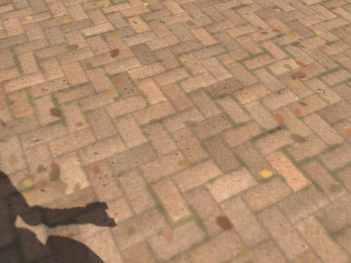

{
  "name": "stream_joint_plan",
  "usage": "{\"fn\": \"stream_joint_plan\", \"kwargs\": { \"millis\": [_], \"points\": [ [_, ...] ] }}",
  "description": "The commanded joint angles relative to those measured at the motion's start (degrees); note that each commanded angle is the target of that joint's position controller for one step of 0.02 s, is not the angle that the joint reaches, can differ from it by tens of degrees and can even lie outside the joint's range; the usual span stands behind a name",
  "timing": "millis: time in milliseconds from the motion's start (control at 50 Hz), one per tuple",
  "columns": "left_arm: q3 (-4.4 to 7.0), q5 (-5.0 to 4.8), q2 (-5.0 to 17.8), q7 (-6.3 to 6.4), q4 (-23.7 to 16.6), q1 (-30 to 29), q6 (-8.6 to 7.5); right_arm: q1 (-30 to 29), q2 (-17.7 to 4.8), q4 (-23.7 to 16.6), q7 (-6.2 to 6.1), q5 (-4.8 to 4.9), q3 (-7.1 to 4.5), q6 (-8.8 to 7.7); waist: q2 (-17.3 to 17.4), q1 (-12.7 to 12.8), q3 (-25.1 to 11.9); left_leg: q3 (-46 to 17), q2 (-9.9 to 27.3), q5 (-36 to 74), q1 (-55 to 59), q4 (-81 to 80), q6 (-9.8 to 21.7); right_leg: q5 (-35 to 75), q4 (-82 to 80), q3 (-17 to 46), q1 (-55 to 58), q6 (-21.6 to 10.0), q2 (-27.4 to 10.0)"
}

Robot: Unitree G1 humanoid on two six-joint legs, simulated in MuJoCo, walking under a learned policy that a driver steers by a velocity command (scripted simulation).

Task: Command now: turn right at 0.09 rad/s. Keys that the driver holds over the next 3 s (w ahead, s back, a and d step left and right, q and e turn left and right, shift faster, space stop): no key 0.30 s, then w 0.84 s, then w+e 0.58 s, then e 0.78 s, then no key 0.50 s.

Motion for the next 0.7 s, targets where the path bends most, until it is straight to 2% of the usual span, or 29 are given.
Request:
{"fn": "stream_joint_plan", "kwargs": {
  "millis": [20,160,300,320,360,380,400,420,440,480,520,540,560,580,600,620,640,660,700],
  "points": [
    [2.28,-0.30,6.71,0.27,-3.38,-0.58,-0.31,-1.74,-7.24,-4.07,-0.16,0.04,-1.60,-1.43,5.61,-0.03,-3.81,-4.81,5.10,11.61,3.15,-4.30,2.64,9.66,-2.85,3.20,0.21,-0.54,-4.48],
    [2.46,-0.41,5.63,0.74,-1.35,0.48,-0.42,-1.32,-6.45,-4.09,-0.28,0.24,-1.03,-1.02,1.63,-0.45,-3.31,-4.10,3.98,12.08,3.74,-3.46,3.00,12.18,-3.16,3.67,1.11,0.29,-4.84],
    [2.71,-0.41,5.74,1.55,0.47,1.42,-0.29,-0.90,-5.85,-2.82,0.02,0.31,-0.64,-1.16,1.18,-0.25,-2.78,-3.79,3.24,11.48,3.19,-4.24,3.09,13.37,-3.40,3.83,2.88,0.97,-5.24],
    [2.59,-0.38,5.30,1.69,1.01,2.17,-0.21,-0.24,-5.56,-2.29,-0.01,0.20,-0.51,-1.11,1.59,-0.19,-3.86,-3.63,2.84,6.45,3.45,-5.05,3.22,9.39,-3.41,3.07,3.48,0.97,-4.62],
    [2.69,-0.78,5.29,1.87,1.52,2.69,-0.26,0.40,-7.19,-1.65,-0.31,0.63,-0.96,-0.72,4.28,-0.48,-1.54,-6.05,3.14,-11.38,2.38,-7.65,5.30,-5.39,-0.37,-0.29,-0.39,0.40,-1.86],
    [2.67,-0.98,5.01,1.80,1.11,2.27,-0.74,1.97,-8.35,-1.06,-0.58,1.02,-1.30,-0.61,6.95,-1.06,0.85,-10.95,5.93,-20.85,2.41,-10.75,7.72,-10.78,2.86,-2.26,-5.20,0.33,-0.91],
    [2.56,-1.25,4.50,1.63,0.17,0.95,-1.60,4.26,-9.57,-0.22,-0.83,1.39,-1.59,-0.68,9.80,-1.67,3.12,-18.51,11.09,-27.92,2.97,-15.09,10.90,-11.58,7.19,-4.33,-10.02,0.45,-1.00],
    [2.51,-1.73,4.43,1.42,-0.88,-0.95,-2.68,5.81,-10.79,0.48,-1.06,1.64,-1.94,-0.86,10.83,-2.13,6.04,-25.16,15.99,-30.92,2.27,-18.30,13.81,-10.90,9.90,-5.82,-13.50,0.43,-2.64],
    [2.55,-2.06,4.66,1.08,-1.49,-2.55,-3.72,6.75,-11.32,0.86,-1.34,1.56,-2.17,-1.15,10.36,-2.71,7.60,-28.32,18.25,-29.51,1.60,-19.54,15.32,-10.80,12.60,-5.14,-15.57,0.19,-4.56],
    [2.76,-2.37,5.08,0.14,-1.55,-2.22,-5.12,6.75,-11.69,0.96,-1.41,1.52,-2.41,-1.62,10.08,-2.47,6.22,-26.78,18.67,-23.39,4.11,-19.66,15.15,-13.52,14.13,-4.89,-17.12,-0.82,-6.65],
    [2.64,-2.43,4.50,-0.82,-0.35,0.15,-6.01,3.51,-11.66,0.19,-1.03,2.41,-2.40,-1.33,9.25,-0.36,4.49,-18.47,14.49,-15.86,0.93,-18.70,12.47,-9.03,5.43,-7.49,-8.09,-1.85,-6.10],
    [2.72,-2.15,4.02,-1.15,1.37,3.23,-6.32,1.75,-11.55,-0.16,-0.83,2.87,-2.37,-1.02,8.67,1.54,2.99,-13.55,11.55,-11.96,-3.22,-16.75,11.01,-0.78,-0.44,-10.02,0.96,-1.79,-4.14],
    [3.14,-1.76,4.20,-1.32,3.45,7.25,-6.34,2.04,-10.51,-0.11,-0.71,2.70,-2.11,-0.83,7.81,3.00,0.99,-10.20,9.07,-9.33,-6.48,-13.14,9.78,3.94,-2.29,-11.23,8.97,-1.07,-2.16],
    [3.68,-1.79,5.16,-1.24,4.83,11.84,-6.26,1.93,-8.34,-0.31,-0.58,2.25,-1.39,-1.02,6.05,4.84,-1.09,-7.22,6.97,-7.33,-10.04,-7.57,7.96,3.42,-2.66,-8.82,15.65,-1.30,-3.35],
    [4.59,-1.88,8.77,-0.69,5.44,18.31,-6.37,0.15,-4.01,-1.79,-0.16,1.32,0.05,-1.56,-4.05,7.24,-2.98,-0.89,1.47,-6.02,-16.87,9.59,4.00,-4.13,-10.16,6.79,21.92,-5.01,-13.63],
    [5.89,-1.52,15.19,-1.25,5.24,21.40,-6.74,-0.14,-4.47,-4.82,-0.47,2.37,-0.15,-2.65,-16.14,7.11,-2.92,0.70,-3.60,-15.87,-28.43,25.52,1.87,-13.77,-18.53,31.29,24.44,-14.41,-25.13],
    [4.70,-1.20,11.32,-1.34,4.56,18.09,-7.33,0.70,-8.53,-4.09,-0.57,3.55,-1.37,-3.40,-8.52,5.39,0.59,-3.79,-0.14,-17.20,-33.64,34.49,2.56,-18.60,-19.42,32.98,21.87,-16.72,-26.91],
    [3.81,-1.27,8.57,-1.21,3.75,15.38,-7.68,1.28,-9.05,-3.46,-0.09,3.91,-1.59,-3.92,-5.40,4.05,3.49,-4.70,2.25,-11.02,-36.72,36.90,3.79,-18.78,-19.31,27.30,21.10,-15.12,-24.81],
    [3.03,-0.98,7.30,-1.26,3.04,12.15,-7.47,0.63,-8.32,-2.52,0.56,2.51,-1.71,-4.56,-2.10,2.77,4.26,-3.27,5.21,-1.98,-36.97,34.80,4.15,-7.22,-20.36,17.85,19.67,-12.00,-20.95]
  ]
}}
Next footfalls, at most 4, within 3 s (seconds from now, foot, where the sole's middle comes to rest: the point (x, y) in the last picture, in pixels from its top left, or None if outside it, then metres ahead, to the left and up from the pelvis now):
1.04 left None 0.46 0.12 -0.77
1.62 right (210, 205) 0.74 -0.13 -0.77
2.06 left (186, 152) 1.02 -0.03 -0.77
2.50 right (222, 194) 0.80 -0.18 -0.77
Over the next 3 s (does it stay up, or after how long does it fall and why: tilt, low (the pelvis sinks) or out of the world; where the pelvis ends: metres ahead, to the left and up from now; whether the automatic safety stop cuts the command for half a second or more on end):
stays up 0.84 -0.08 0.00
